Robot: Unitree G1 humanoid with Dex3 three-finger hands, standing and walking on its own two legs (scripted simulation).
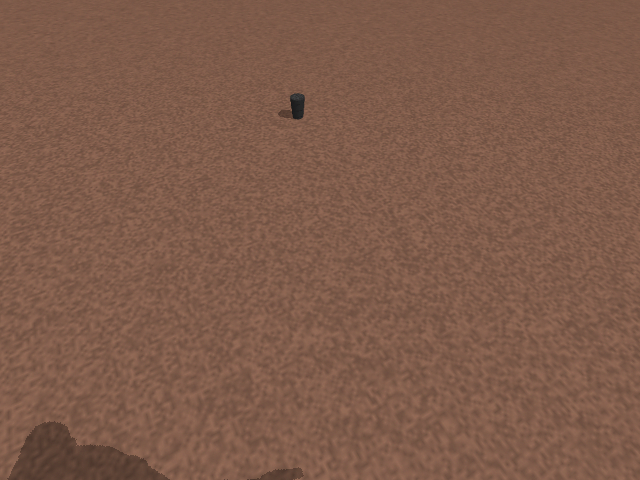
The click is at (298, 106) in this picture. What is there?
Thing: tapered cup
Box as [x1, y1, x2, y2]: [290, 93, 304, 118]
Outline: 295,93 290,96 292,114 294,118 301,118 303,113 304,96 302,94
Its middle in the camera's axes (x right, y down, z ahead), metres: -0.13 -0.82 +2.29
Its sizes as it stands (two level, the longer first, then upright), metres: 0.086 0.086 0.127
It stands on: the floor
